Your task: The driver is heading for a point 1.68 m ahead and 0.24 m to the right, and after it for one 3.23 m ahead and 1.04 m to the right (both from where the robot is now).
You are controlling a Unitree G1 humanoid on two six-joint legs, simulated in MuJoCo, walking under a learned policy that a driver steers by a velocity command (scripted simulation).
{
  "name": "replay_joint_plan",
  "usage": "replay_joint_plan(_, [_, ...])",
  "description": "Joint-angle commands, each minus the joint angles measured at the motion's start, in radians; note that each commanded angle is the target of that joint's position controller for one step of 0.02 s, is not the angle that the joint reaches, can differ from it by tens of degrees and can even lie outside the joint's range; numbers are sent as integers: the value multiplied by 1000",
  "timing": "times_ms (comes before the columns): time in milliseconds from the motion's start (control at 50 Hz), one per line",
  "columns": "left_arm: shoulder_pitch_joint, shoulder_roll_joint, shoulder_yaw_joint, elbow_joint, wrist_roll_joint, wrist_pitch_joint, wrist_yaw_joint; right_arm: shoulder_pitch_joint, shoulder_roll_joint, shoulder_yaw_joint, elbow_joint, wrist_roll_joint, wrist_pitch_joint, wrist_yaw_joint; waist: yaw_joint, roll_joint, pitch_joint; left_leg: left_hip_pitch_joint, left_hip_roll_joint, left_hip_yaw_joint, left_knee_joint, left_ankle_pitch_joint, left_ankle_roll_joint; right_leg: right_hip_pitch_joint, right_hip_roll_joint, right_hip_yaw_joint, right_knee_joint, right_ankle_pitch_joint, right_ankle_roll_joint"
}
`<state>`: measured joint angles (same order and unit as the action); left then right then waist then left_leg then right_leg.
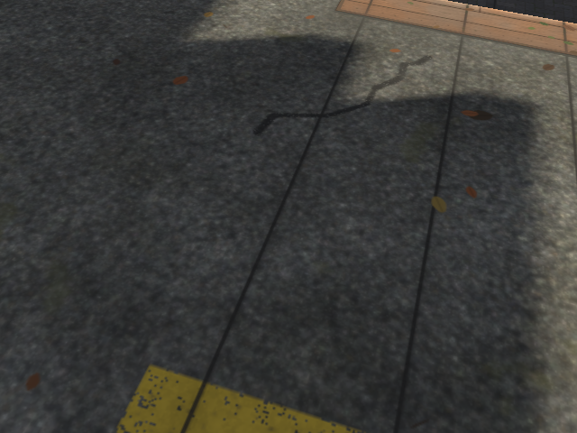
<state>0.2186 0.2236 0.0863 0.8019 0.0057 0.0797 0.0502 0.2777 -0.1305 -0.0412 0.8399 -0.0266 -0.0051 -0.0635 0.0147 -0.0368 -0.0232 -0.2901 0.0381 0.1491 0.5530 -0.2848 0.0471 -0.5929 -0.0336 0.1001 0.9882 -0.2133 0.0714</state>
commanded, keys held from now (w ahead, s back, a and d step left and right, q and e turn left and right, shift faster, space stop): e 0.34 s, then w+e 0.10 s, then w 0.08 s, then w+q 0.48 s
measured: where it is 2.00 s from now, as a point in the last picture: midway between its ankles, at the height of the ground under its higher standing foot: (317, 314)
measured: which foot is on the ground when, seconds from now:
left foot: down 0.00-0.20, up 0.22-0.74, down 0.76-1.00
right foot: up 0.00-0.18, down 0.20-0.76, up 0.78-1.00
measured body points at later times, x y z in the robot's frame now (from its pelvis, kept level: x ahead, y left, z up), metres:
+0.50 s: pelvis +0.06 -0.06 +0.01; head +0.08 -0.10 +0.45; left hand +0.25 +0.17 -0.08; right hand +0.18 -0.36 -0.09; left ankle +0.21 +0.09 -0.66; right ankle +0.02 -0.13 -0.73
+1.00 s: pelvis +0.29 -0.06 +0.01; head +0.33 -0.05 +0.46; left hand +0.51 +0.16 -0.08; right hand +0.30 -0.34 -0.10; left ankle +0.25 +0.03 -0.73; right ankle +0.35 -0.24 -0.67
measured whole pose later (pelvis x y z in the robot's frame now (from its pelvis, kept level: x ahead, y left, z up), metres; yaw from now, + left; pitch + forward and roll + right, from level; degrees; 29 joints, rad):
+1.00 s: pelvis +0.29 -0.06 +0.01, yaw -9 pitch +5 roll -1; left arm 0.16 0.26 0.07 0.66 0.02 -0.09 0.00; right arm 0.35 -0.24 -0.07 0.77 0.03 -0.05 0.00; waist -0.03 -0.02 -0.02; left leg -0.18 -0.09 -0.12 0.36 -0.25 0.08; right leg -0.68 -0.05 0.06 0.87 -0.17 0.04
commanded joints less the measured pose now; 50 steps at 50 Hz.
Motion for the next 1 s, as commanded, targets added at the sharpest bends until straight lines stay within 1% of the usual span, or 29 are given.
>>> replay_joint_plan(20, [-134, 58, 1, -134, -9, -18, -10, -34, -205, -58, -78, 12, -8, -17, -34, 176, 18, 33, 290, -246, -250, 3, 138, -35, -29, -66, -60, -65, -3])
replay_joint_plan(120, [-187, 26, -19, -176, -25, -25, -35, -8, -259, -83, -83, 33, 29, -24, -74, 172, -4, 96, 344, -227, -133, 189, 148, 13, 13, -171, -168, -203, -67])
replay_joint_plan(160, [-139, 30, -13, -167, -29, -20, -43, -53, -275, -87, -95, 44, 39, -19, -34, 173, -52, 69, 334, -168, -37, 252, 98, 165, 50, -209, -342, -92, -107])
replay_joint_plan(180, [-102, 55, 1, -153, -29, -18, -40, -34, -261, -86, -82, 46, 38, -15, -19, 155, -71, -3, 309, -116, 41, 241, 50, 302, 80, -211, -420, -12, -128])
replay_joint_plan(200, [-20, 128, 31, -140, -34, -22, -34, -29, -215, -73, -86, 33, 34, -6, 16, 35, -110, -178, 243, -11, 285, 141, -34, 530, 10, -69, -498, 195, -178])
replay_joint_plan(220, [27, 288, 68, -153, -29, -31, -27, -95, -133, -37, -181, -13, 12, 9, 16, -334, -144, -622, 66, 51, 711, -391, -148, 785, -291, 420, -492, 685, -358])
replay_joint_plan(240, [161, 252, 53, -156, 29, -42, -33, -207, -180, -50, -205, 21, -23, 24, 128, -188, -276, -722, -9, -209, 825, -440, -147, 836, -383, 548, -580, 638, -498])
replay_joint_plan(260, [111, 242, 49, -151, 40, -56, -35, -268, -205, -59, -218, 41, -26, 21, 105, -92, -200, -778, -5, -245, 879, -365, -133, 808, -343, 466, -574, 603, -478])
replay_joint_plan(300, [-58, 178, 25, -184, -22, -47, -18, -234, -210, -60, -191, -3, 2, -6, 17, -20, -111, -738, 22, -251, 828, -179, -131, 647, -248, 297, -554, 598, -364])
replay_joint_plan(320, [-122, 171, 21, -202, -30, -39, -12, -200, -226, -67, -190, -13, 17, -13, -21, -25, -104, -649, 23, -246, 787, -99, -132, 548, -207, 241, -557, 605, -334])
replay_joint_plan(340, [-142, 174, 21, -212, -24, -34, -10, -188, -217, -65, -195, -11, 25, -12, -36, -17, -103, -599, 3, -228, 782, -36, -132, 496, -172, 218, -560, 615, -318])
replay_joint_plan(360, [-124, 171, 20, -205, -23, -36, -7, -172, -202, -61, -199, -6, 24, -5, -39, 2, -123, -570, 3, -225, 746, 21, -131, 479, -148, 203, -575, 504, -308])
replay_joint_plan(400, [-79, 173, 20, -192, -38, -46, -4, -182, -173, -51, -213, 2, 16, 10, -29, 10, -116, -547, 7, -227, 638, 118, -129, 439, -111, 221, -622, 140, -296])
replay_joint_plan(420, [-57, 173, 20, -189, -40, -50, -2, -215, -165, -47, -227, 6, 9, 14, -12, -1, -89, -555, 7, -231, 559, 159, -129, 425, -101, 238, -649, -32, -292])
replay_joint_plan(460, [-18, 180, 20, -179, -32, -61, 1, -277, -172, -47, -256, 18, -10, 20, 8, -53, -44, -549, 0, -246, 399, 226, -130, 411, -112, 293, -692, -178, -293])
replay_joint_plan(560, [55, 168, 15, -131, -21, -93, -10, -339, -162, -39, -256, 29, -56, 49, 50, -100, -4, -396, -12, -219, 162, 291, -105, 392, -142, 267, -724, -142, -286])
replay_joint_plan(620, [98, 178, 18, -115, -17, -114, -29, -378, -187, -45, -269, 44, -72, 71, 77, -94, 32, -353, -18, -194, 110, 225, -69, 409, -165, 254, -719, -107, -299])
replay_joint_plan(680, [147, 183, 24, -94, -18, -124, -43, -393, -181, -39, -288, 53, -90, 95, 91, -108, 35, -362, -35, -160, 57, 53, -15, 518, -189, 251, -657, 57, -302])
replay_joint_plan(700, [161, 188, 27, -90, -22, -121, -42, -379, -178, -38, -287, 54, -94, 102, 83, -108, 28, -338, -46, -143, 31, 11, 4, 538, -193, 245, -630, 107, -297])
replay_joint_plan(740, [134, 191, 28, -97, -28, -120, -36, -249, -189, -51, -246, 50, -97, 106, 5, -89, -38, -95, -95, -108, -62, 74, 53, 484, -152, 174, -522, 353, -261])
replay_joint_plan(760, [102, 167, 23, -110, -22, -127, -34, -111, -232, -72, -214, 47, -97, 104, -62, -46, -124, 130, -54, -191, -65, 135, 103, 394, -99, 91, -348, 489, -217])
replay_joint_plan(780, [108, 123, 10, -152, -8, -147, -33, 74, -340, -103, -181, 36, -99, 102, -105, 180, -274, 520, 132, -532, -61, 163, 245, 52, 33, -43, 15, 326, -124])
replay_joint_plan(800, [99, 115, 2, -164, 8, -175, -38, 185, -344, -103, -144, 56, -89, 105, -125, 345, -286, 660, 274, -881, -206, 47, 333, -243, 108, -10, 245, -324, -76])
replay_joint_plan(820, [41, 162, 15, -182, -15, -191, -48, 163, -294, -87, -150, 67, -83, 98, -135, 247, -161, 635, 278, -854, -231, -54, 315, -401, 59, 33, 326, -294, -80])
replay_joint_plan(840, [-12, 155, 9, -189, -17, -200, -50, 91, -270, -78, -168, 51, -77, 91, -114, 163, -69, 523, 240, -736, -241, 30, 286, -405, 22, 16, 296, -204, -85])
replay_joint_plan(860, [-37, 135, 5, -197, 1, -204, -47, 40, -250, -70, -178, 46, -71, 84, -84, 84, -25, 406, 204, -667, -260, 109, 266, -363, -4, 8, 216, -133, -80])
replay_joint_plan(880, [-40, 138, 10, -203, 15, -202, -45, 3, -241, -63, -189, 43, -69, 80, -48, 68, -8, 307, 173, -609, -286, 197, 249, -288, -29, 1, 144, -83, -70])
replay_joint_plan(920, [-24, 117, 7, -199, 20, -192, -45, -36, -241, -61, -188, 43, -67, 71, -7, 108, -13, 178, 128, -532, -309, 331, 237, -174, -28, -32, 47, -45, -43])
replay_joint_plan(1000, [-169, 49, -22, -231, 16, -191, -48, 2, -280, -74, -142, 64, -61, 45, -38, 119, 12, 11, 34, -399, -289, 433, 181, 6, 38, -88, -281, 166, -19])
